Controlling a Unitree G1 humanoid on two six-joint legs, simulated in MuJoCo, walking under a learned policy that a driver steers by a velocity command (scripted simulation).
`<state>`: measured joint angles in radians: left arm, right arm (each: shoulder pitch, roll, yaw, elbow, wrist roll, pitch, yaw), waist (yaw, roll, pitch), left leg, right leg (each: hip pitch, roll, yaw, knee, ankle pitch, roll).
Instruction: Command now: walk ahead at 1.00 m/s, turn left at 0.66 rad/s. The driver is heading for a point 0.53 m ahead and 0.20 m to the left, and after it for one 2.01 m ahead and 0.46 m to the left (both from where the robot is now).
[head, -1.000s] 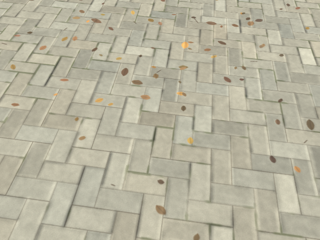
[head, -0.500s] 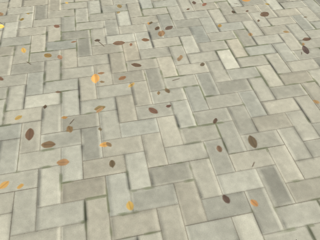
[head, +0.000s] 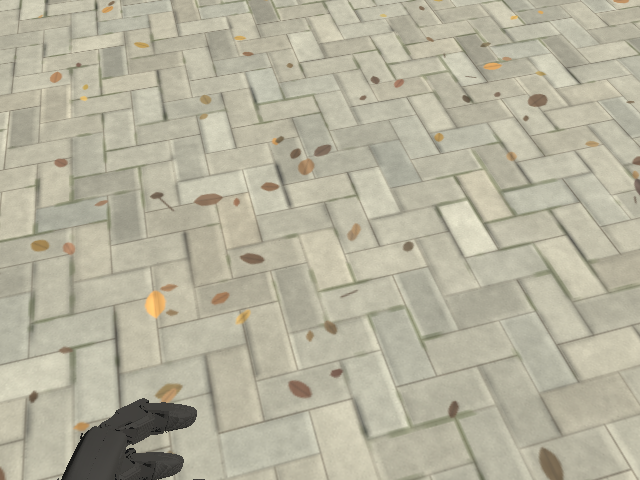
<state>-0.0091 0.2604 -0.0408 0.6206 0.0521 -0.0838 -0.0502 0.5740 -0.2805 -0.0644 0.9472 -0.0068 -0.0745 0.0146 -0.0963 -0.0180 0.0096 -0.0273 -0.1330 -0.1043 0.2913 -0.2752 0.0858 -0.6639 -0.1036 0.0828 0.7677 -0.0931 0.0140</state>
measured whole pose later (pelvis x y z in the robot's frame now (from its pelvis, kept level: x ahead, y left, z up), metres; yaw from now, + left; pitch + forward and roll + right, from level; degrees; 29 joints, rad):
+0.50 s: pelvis +0.46 +0.01 -0.03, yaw +26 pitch +2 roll -2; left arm 0.52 0.30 0.04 0.93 0.02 -0.10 0.01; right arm -0.07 -0.33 -0.03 0.61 -0.03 -0.01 0.10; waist 0.08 0.04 0.04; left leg -0.74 0.01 0.15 0.78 -0.04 0.15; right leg 0.23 -0.01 -0.31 0.26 -0.45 0.06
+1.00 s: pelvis +0.77 +0.13 -0.02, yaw +35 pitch +1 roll +2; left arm 0.21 0.28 0.04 0.65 -0.01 -0.09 -0.05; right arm 0.16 -0.27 -0.05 0.74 -0.01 -0.01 -0.05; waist -0.02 -0.04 0.02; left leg -0.14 -0.13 0.06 0.62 -0.46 0.10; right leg -0.53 0.00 -0.02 0.57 -0.03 -0.05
